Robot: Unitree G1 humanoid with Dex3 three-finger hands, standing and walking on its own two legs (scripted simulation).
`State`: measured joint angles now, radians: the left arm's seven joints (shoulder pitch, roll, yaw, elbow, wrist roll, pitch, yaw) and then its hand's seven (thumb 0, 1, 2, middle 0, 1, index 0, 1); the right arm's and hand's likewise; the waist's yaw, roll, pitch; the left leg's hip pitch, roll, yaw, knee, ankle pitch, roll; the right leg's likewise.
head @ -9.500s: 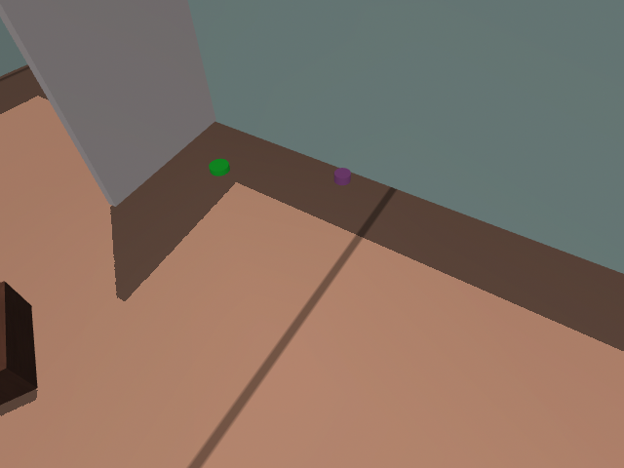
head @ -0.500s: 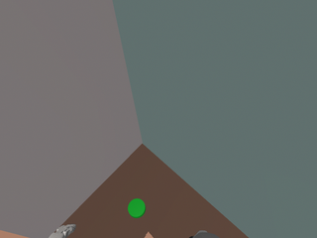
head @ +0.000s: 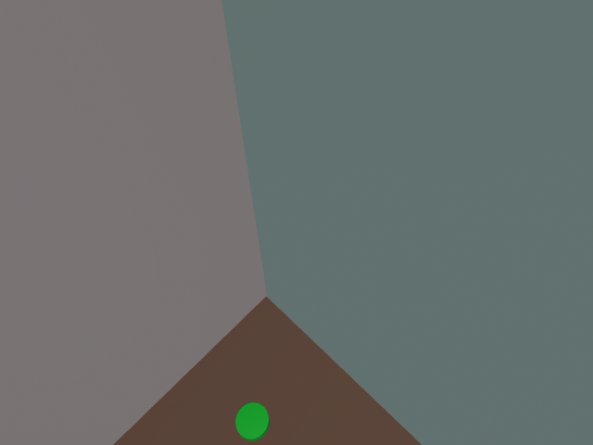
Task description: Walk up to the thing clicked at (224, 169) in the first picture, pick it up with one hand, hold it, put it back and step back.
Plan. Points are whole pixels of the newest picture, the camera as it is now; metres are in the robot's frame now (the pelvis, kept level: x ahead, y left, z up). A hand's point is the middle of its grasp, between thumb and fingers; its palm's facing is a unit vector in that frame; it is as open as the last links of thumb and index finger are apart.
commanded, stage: walk up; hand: left
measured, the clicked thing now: (252, 421) +0.34 +0.19 -0.76
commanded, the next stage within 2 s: none
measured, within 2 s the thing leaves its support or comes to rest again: neither
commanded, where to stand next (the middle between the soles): -0.04 -0.02 m, yaw +0 degrees
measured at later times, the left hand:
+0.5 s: hand out of the picture +0.10 +0.23 -0.15, palm faces -0.01 -0.95 -0.32, open 7.4 cm
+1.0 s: hand out of the picture +0.09 +0.27 -0.18, palm faces -0.05 -0.94 -0.33, open 7.4 cm
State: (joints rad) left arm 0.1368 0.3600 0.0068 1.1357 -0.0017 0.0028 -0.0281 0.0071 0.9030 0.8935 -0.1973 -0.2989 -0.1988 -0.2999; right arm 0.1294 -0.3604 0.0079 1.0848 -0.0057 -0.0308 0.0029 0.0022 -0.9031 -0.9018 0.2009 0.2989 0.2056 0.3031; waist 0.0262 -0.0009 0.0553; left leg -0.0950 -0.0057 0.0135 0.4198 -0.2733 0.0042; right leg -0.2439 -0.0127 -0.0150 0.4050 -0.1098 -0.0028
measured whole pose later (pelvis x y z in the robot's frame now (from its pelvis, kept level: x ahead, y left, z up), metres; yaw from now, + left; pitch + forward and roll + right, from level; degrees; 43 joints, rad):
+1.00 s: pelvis -0.07 +0.02 -0.02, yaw +0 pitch -2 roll +0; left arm -0.03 0.40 0.06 0.94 0.03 0.09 -0.01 0.01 0.90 0.89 -0.20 -0.30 -0.20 -0.30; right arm 0.17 -0.37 -0.05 1.02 -0.04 0.01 -0.01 0.00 -0.90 -0.90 0.20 0.30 0.20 0.30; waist -0.03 -0.08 0.19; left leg -0.26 -0.04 0.01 0.69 -0.39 0.04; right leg -0.52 0.05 0.11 0.85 -0.40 -0.01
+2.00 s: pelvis -0.05 +0.00 -0.03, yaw -4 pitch -2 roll +0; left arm 0.21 0.40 0.04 0.92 0.00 0.04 0.00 0.00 0.90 0.89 -0.20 -0.30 -0.20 -0.30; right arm 0.07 -0.37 -0.03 0.82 -0.03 0.02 0.01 0.00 -0.90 -0.90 0.20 0.30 0.21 0.30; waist 0.02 -0.03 0.14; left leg -0.46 0.03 0.02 0.64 -0.14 0.02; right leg -0.28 0.01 0.04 0.83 -0.54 0.00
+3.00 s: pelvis -0.03 -0.04 -0.01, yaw +1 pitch -4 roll +0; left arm 0.16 0.38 0.02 0.99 0.01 -0.01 -0.02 0.01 0.90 0.89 -0.20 -0.30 -0.20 -0.30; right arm 0.27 -0.34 -0.02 1.04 -0.02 0.00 0.01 0.00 -0.90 -0.90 0.20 0.30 0.21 0.30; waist -0.01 -0.05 0.06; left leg -0.17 -0.01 0.00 0.58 -0.34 0.00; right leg -0.31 -0.02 0.01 0.54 -0.14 0.00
